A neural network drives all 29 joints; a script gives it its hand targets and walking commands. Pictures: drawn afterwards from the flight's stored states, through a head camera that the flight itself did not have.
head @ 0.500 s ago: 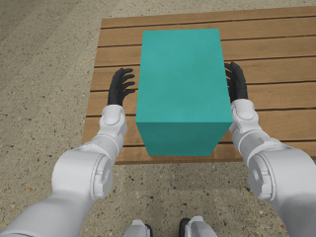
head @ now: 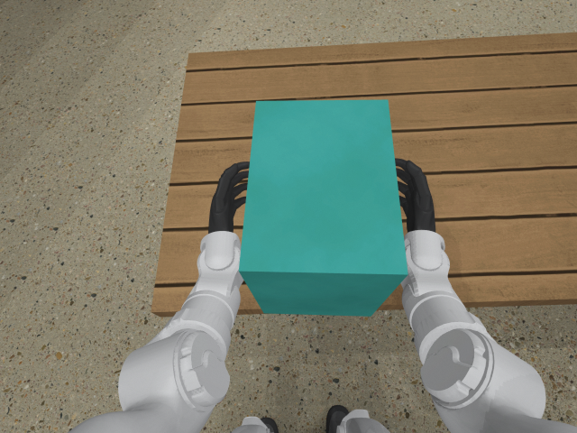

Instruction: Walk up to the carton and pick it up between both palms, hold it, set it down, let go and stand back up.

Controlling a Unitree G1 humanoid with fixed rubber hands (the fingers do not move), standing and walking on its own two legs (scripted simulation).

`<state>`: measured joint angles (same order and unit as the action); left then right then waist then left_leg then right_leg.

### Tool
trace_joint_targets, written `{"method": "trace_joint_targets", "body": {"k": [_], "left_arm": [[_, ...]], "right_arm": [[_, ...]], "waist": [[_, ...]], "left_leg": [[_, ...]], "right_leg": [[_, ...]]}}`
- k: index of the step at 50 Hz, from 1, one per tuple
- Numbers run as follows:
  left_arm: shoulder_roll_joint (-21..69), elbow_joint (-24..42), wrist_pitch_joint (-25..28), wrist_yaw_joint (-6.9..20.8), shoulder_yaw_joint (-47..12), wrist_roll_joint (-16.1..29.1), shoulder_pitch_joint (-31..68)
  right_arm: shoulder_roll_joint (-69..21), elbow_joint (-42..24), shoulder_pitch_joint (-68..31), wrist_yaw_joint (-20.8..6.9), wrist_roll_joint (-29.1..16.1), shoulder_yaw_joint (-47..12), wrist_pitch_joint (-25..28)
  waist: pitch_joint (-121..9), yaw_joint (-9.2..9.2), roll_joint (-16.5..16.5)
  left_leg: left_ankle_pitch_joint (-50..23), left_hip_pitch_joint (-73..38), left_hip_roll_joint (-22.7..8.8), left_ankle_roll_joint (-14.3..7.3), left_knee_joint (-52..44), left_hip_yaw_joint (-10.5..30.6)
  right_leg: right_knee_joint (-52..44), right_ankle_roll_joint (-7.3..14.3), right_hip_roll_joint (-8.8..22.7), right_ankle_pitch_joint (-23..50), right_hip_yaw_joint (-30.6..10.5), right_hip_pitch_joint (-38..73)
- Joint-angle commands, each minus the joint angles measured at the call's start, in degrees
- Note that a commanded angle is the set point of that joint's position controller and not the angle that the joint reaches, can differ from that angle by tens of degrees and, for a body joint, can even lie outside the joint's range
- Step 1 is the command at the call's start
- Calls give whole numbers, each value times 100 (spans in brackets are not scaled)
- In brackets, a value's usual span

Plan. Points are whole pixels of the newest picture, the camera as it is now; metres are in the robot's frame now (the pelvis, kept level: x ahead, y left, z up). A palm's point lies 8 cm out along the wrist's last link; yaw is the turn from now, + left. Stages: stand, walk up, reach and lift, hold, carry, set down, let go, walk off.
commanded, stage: reach and lift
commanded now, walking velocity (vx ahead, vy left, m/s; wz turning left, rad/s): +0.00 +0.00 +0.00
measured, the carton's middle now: (318, 218) +0.44 -0.03 -0.06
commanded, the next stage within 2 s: none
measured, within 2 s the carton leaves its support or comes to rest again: leaves its support in 1.86 s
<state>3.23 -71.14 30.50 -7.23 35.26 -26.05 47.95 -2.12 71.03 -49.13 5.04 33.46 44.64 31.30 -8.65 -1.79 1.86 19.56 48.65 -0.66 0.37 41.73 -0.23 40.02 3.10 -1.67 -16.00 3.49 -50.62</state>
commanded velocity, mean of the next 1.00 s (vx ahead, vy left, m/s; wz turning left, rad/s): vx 0.00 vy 0.00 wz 0.00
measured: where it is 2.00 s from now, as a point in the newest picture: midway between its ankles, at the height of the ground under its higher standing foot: outside the picture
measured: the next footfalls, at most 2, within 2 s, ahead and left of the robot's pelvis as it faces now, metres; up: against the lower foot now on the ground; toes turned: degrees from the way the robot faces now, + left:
none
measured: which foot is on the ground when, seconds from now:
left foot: down 0.00-1.00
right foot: down 0.00-1.00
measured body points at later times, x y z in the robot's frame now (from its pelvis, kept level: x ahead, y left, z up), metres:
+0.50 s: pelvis +0.01 +0.00 +0.01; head +0.15 +0.00 +0.43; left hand +0.43 +0.12 -0.02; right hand +0.43 -0.16 -0.01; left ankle -0.02 +0.12 -0.70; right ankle +0.01 -0.09 -0.70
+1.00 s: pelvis +0.01 +0.00 +0.01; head +0.15 +0.00 +0.43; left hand +0.43 +0.12 -0.02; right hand +0.43 -0.16 -0.01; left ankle -0.02 +0.12 -0.70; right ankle +0.01 -0.09 -0.70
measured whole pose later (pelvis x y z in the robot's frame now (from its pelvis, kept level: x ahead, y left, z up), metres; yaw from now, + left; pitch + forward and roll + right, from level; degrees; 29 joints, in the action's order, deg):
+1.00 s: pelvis +0.01 +0.00 +0.01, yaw +1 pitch +27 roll +0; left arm 4.1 -66.3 28.8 -7.1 34.3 -27.5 44.9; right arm -2.9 70.9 -47.8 5.2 32.3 43.7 32.3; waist -9.4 -2.9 0.6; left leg 18.1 47.7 -1.0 0.6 38.8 -0.1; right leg 37.0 3.6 -1.2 -15.2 5.4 -49.0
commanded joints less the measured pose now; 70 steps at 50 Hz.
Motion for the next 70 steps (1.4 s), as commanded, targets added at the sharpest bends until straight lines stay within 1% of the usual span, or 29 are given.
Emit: {"method": "trace_joint_targets", "body": {"k": [1, 7, 11, 30, 40, 55, 61, 64, 70], "left_arm": [[2419, -8, -31, 353, -950, -454, 2156], [2556, 135, -61, 383, -1049, -506, 1988], [2622, 174, -72, 391, -1088, -522, 1921], [2733, 274, -129, 379, -1160, -556, 1935], [2754, 265, -113, 367, -1185, -545, 1929], [2715, 199, -70, 363, -1209, -484, 1967], [2776, 16, 40, 339, -1392, -349, 1987], [2793, -87, 96, 342, -1456, -311, 1974], [2820, -281, 213, 357, -1618, -149, 2015]], "right_arm": [[-2853, 631, -2040, -823, 584, -1309, 241], [-2964, 624, -1932, -805, 545, -1399, 306], [-3013, 607, -1906, -801, 536, -1430, 340], [-3106, 636, -1832, -808, 576, -1340, 309], [-3144, 669, -1870, -795, 555, -1362, 352], [-3192, 756, -1917, -747, 503, -1419, 377], [-3245, 876, -1919, -699, 399, -1666, 427], [-3254, 951, -1877, -684, 362, -1771, 433], [-3270, 1118, -1866, -633, 284, -1984, 464]], "waist": [[-3386, -75, -212], [-3327, -83, -169], [-3363, -78, -166], [-3368, -118, -97], [-3379, -106, -115], [-3370, -114, -187], [-3543, -61, -89], [-3547, -46, -39], [-3589, -52, 9]], "left_leg": [[-2241, -950, -6, 141, -216, -326], [-2335, -880, 4, 132, -261, -300], [-2342, -859, 2, 120, -285, -284], [-2180, -947, -16, 118, -413, -256], [-2209, -868, -20, 104, -416, -256], [-1985, -592, -4, 46, -453, -264], [-2128, -574, -12, 81, -458, -279], [-2141, -617, -19, 90, -490, -272], [-2184, -658, -26, 131, -492, -260]], "right_leg": [[-18, -256, 192, 3198, 46, 3033], [-24, -265, 246, 3550, 8, 3232], [-22, -257, 265, 3614, 1, 3291], [-149, -208, 260, 3290, 33, 3141], [-142, -205, 268, 3358, 32, 3141], [-123, -222, 302, 3359, -22, 3213], [-134, -193, 281, 3571, 10, 3319], [-168, -183, 260, 3564, 30, 3330], [-209, -183, 204, 3612, 66, 3328]]}}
